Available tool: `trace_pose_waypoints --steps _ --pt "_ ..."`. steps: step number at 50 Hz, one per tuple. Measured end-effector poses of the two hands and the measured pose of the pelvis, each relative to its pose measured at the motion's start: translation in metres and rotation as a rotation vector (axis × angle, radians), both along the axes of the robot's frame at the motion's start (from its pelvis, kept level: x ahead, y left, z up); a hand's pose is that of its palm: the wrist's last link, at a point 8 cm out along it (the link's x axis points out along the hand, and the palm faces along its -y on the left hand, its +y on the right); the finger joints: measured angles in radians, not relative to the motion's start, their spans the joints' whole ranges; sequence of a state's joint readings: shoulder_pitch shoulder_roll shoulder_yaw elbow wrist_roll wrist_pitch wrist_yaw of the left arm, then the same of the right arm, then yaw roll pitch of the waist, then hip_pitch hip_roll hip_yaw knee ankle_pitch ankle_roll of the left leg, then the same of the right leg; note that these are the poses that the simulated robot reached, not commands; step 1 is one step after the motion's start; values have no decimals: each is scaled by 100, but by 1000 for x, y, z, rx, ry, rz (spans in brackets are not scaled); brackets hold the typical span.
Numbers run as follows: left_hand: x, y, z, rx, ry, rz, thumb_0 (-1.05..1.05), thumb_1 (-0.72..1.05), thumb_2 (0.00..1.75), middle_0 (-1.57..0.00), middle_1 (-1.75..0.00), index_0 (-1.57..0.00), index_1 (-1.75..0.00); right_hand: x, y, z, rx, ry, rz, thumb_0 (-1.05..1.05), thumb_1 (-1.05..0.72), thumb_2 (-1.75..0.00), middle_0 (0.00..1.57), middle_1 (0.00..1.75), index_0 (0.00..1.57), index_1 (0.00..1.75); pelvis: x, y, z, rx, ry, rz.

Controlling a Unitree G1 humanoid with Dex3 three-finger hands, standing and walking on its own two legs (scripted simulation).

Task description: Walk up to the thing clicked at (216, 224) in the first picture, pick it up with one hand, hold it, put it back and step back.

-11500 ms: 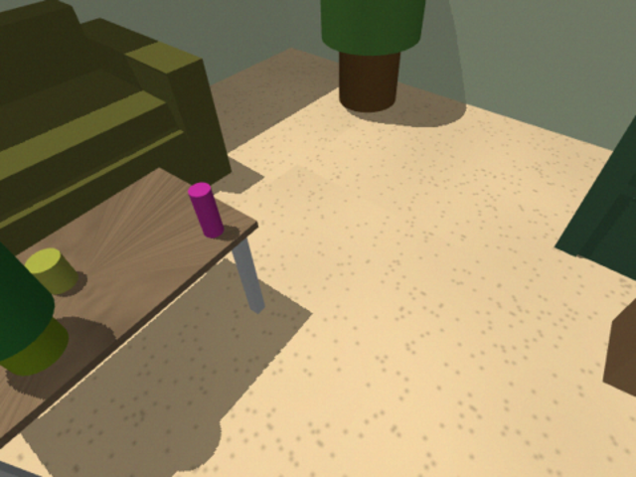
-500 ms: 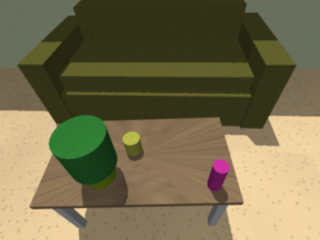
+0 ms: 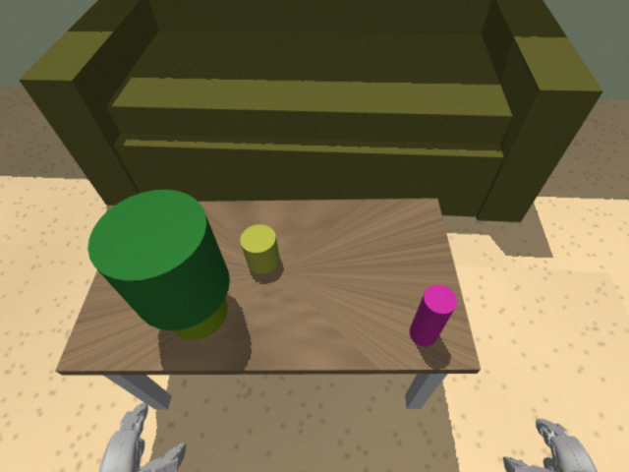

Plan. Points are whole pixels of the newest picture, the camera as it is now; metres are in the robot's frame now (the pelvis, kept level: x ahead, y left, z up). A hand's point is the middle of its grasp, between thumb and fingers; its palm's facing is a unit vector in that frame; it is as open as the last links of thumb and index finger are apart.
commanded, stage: go down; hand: right
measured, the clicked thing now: (431, 317) +0.43 -0.19 -0.23
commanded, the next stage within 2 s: none
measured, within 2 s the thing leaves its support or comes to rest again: neither
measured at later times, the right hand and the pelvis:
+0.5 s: hand (543, 460) +0.17 -0.27 -0.13, palm faces +0.08 +0.94 -0.32, open 17.1 cm; pelvis +0.02 +0.00 -0.02, yaw +0 degrees
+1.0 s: hand (557, 461) +0.17 -0.28 -0.11, palm faces +0.10 +0.94 -0.31, open 17.5 cm; pelvis +0.02 -0.01 -0.04, yaw -1 degrees
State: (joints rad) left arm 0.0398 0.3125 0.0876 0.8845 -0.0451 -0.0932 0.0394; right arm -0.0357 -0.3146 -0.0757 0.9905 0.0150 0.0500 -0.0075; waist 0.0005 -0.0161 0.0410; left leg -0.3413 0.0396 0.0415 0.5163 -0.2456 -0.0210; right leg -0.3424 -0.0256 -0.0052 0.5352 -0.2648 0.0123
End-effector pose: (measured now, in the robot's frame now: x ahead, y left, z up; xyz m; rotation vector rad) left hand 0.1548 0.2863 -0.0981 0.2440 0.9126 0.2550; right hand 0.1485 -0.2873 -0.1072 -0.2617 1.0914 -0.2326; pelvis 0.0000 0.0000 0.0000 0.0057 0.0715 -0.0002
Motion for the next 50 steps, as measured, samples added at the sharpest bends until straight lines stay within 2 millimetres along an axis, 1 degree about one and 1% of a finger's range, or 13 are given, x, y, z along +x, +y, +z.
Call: trace_pose_waypoints --steps 1,3,5,9,11,14,17,20,24,29,38,50 --pt "5 0 2 1 -24 -3 1 55 55 -8 -12 -8 -12 6 -1 1 3 -8 -3 1 -55 -55 9 12 9 13 0 0 -1 1 10 1" --pt "8 -1 6 2 -56 -10 1 44 45 -6 -10 -7 -10 12 -3 4 8 -16 -6 1 -44 -45 8 10 8 10 1 1 -3 2 22 2" --pt "5 -1 8 0 -59 -13 0 32 36 -6 -8 -6 -8 14 -7 9 11 -14 -6 1 -32 -37 8 8 7 8 5 2 -3 4 28 2" --pt "-8 1 5 -2 -30 -6 0 8 23 -5 -6 -6 -6 9 -15 12 -1 23 -6 1 -10 -24 7 6 6 6 10 3 -5 7 38 2" --pt "-12 1 2 3 -21 -1 0 -4 19 -6 -6 -6 -6 6 -18 12 -9 37 -9 1 1 -20 6 6 6 6 11 2 -7 9 43 3" --pt "-13 0 0 13 -33 -4 0 -20 14 -6 -6 -6 -6 4 -20 12 -12 34 -15 0 16 -15 5 5 5 6 12 2 -10 10 50 2" --pt "-8 -4 1 26 -63 -15 0 -33 11 -7 -5 -6 -6 5 -21 11 -8 12 -18 0 28 -12 5 5 5 6 13 1 -13 11 58 0" --pt "-1 -7 3 39 -99 -26 0 -42 9 -7 -5 -6 -6 7 -21 11 -3 -9 -16 0 37 -10 4 5 5 6 16 0 -16 12 65 -1" --pt "6 -11 7 53 -136 -34 -1 -48 7 -7 -5 -6 -7 10 -23 12 0 -34 -14 0 44 -8 4 5 4 6 19 -1 -20 15 70 -4" --pt "10 -15 8 58 -159 -37 -1 -52 7 -7 -5 -6 -7 12 -26 16 0 -52 -9 0 49 -6 4 5 4 6 22 -3 -24 19 75 -6" --pt "8 -22 8 53 -185 -38 -1 -54 6 -7 -5 -6 -6 11 -30 21 0 -63 -5 0 53 -6 3 5 4 6 22 -6 -30 25 87 -8" --pt "6 -29 14 62 -235 -47 -1 -53 5 -7 -6 -7 -6 6 -34 28 1 -106 -11 0 53 -5 4 5 4 6 18 -7 -37 29 96 -13"
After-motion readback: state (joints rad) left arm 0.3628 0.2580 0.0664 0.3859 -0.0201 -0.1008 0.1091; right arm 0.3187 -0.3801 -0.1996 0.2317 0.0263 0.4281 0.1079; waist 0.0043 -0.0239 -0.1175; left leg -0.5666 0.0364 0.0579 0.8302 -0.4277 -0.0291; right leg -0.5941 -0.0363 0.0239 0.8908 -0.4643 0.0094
